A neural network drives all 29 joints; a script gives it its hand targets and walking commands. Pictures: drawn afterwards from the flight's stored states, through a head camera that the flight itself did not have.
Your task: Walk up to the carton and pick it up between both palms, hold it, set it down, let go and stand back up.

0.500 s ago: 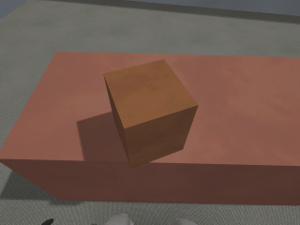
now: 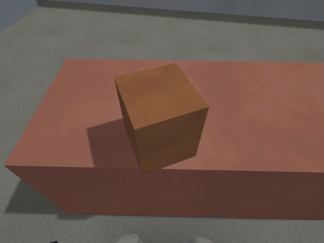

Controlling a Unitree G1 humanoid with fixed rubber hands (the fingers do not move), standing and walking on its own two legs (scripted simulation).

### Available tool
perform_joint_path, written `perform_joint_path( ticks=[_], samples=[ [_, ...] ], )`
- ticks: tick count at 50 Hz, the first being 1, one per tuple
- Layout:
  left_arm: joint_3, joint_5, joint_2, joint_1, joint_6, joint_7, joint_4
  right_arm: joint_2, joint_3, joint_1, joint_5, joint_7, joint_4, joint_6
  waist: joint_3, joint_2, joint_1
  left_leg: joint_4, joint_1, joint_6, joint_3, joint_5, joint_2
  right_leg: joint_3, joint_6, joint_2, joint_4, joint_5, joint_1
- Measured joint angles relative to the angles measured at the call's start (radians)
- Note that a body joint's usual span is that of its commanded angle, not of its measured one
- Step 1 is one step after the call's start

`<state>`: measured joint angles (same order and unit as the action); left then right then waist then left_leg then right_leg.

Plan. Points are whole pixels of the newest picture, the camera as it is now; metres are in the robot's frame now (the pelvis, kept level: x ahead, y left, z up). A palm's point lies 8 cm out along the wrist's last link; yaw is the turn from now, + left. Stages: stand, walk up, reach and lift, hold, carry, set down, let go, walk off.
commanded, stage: walk up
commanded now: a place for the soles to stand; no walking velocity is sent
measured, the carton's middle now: (158, 120) +0.48 +0.03 -0.02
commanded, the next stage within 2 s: reach and lift in 1.92 s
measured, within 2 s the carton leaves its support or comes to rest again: neither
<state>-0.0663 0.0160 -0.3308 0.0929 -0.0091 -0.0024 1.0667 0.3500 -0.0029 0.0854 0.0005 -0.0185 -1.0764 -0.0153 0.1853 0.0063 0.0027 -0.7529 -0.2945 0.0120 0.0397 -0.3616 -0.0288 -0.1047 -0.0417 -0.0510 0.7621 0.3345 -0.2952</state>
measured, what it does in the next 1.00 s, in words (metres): steps on the spot: left foot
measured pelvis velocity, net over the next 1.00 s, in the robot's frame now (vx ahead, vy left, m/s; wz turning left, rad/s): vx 0.06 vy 0.00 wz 0.01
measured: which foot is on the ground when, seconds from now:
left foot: down 0.00-0.74, up 0.76-0.96, down 0.98-1.00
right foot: down 0.00-1.00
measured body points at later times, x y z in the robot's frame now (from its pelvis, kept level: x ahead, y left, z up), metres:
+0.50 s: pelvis +0.02 +0.01 +0.00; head +0.04 +0.01 +0.44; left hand +0.11 +0.31 -0.13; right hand +0.08 -0.29 -0.14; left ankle +0.06 +0.13 -0.71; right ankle +0.06 -0.10 -0.71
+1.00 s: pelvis +0.06 +0.00 -0.01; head +0.10 +0.00 +0.44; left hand +0.14 +0.31 -0.13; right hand +0.19 -0.29 -0.13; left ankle +0.12 +0.13 -0.71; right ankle +0.06 -0.10 -0.71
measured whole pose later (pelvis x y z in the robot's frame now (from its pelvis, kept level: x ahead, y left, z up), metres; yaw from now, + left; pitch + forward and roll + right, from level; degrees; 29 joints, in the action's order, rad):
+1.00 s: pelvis +0.06 +0.00 -0.01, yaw +0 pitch -5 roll +1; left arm -0.08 0.00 -0.33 0.15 0.04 0.00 1.00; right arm 0.36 0.00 0.06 0.00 0.00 -0.94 -0.02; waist 0.18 0.00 0.00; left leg -0.78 -0.37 0.00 0.04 -0.30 -0.03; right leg -0.11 -0.02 -0.06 0.85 0.47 -0.29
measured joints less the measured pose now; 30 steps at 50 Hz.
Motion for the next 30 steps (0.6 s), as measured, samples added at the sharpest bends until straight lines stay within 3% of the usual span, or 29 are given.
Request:
perform_joint_path(
  ticks=[9,12,24,30],
  samples=[
    [-0.004,-0.005,0.000,-0.001,-0.006,0.000,-0.016,0.000,0.000,0.063,0.000,0.000,-0.003,0.000,0.000,-0.002,0.000,0.006,0.006,-0.001,0.002,0.033,0.000,0.000,0.014,0.000,0.028,0.079,-0.002],
    [-0.004,-0.006,0.000,-0.002,-0.006,0.000,-0.016,0.000,0.000,0.056,0.000,0.000,-0.004,0.000,-0.001,-0.002,0.000,0.007,0.002,-0.004,0.002,0.033,0.001,0.000,0.009,0.001,0.004,-0.013,-0.002],
    [-0.005,0.009,0.000,-0.002,0.005,0.000,-0.041,0.003,0.000,0.078,0.000,0.026,0.049,0.000,-0.002,0.000,0.000,-0.030,0.000,-0.004,0.002,-0.014,0.001,-0.001,0.009,0.001,0.020,0.034,-0.002],
    [-0.009,-0.004,0.000,-0.002,0.005,0.000,-0.050,0.002,0.000,0.170,0.000,0.027,0.055,0.000,-0.003,-0.007,0.000,-0.025,0.023,-0.002,0.001,-0.034,-0.003,0.000,0.022,-0.004,0.139,0.168,-0.007]
  ],
)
